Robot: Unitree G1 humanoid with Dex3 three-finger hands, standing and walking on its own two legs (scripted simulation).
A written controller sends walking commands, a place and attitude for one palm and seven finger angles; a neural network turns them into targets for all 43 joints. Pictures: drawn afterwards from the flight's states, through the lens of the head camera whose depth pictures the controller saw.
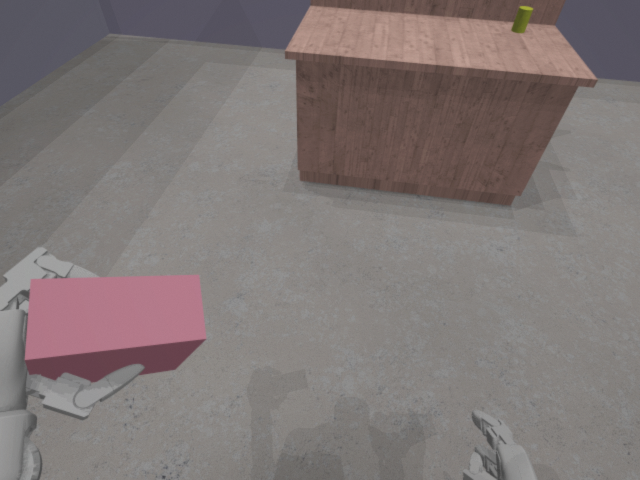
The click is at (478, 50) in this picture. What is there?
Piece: table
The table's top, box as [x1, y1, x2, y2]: [285, 6, 597, 87]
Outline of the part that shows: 285,50 285,58 592,87 597,80 554,25 528,23 523,33 515,33 510,30 513,22 310,6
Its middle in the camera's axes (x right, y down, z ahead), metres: +0.46 -0.83 +1.62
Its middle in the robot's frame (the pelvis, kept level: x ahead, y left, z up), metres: +1.79 -0.37 -0.11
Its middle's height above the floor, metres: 0.66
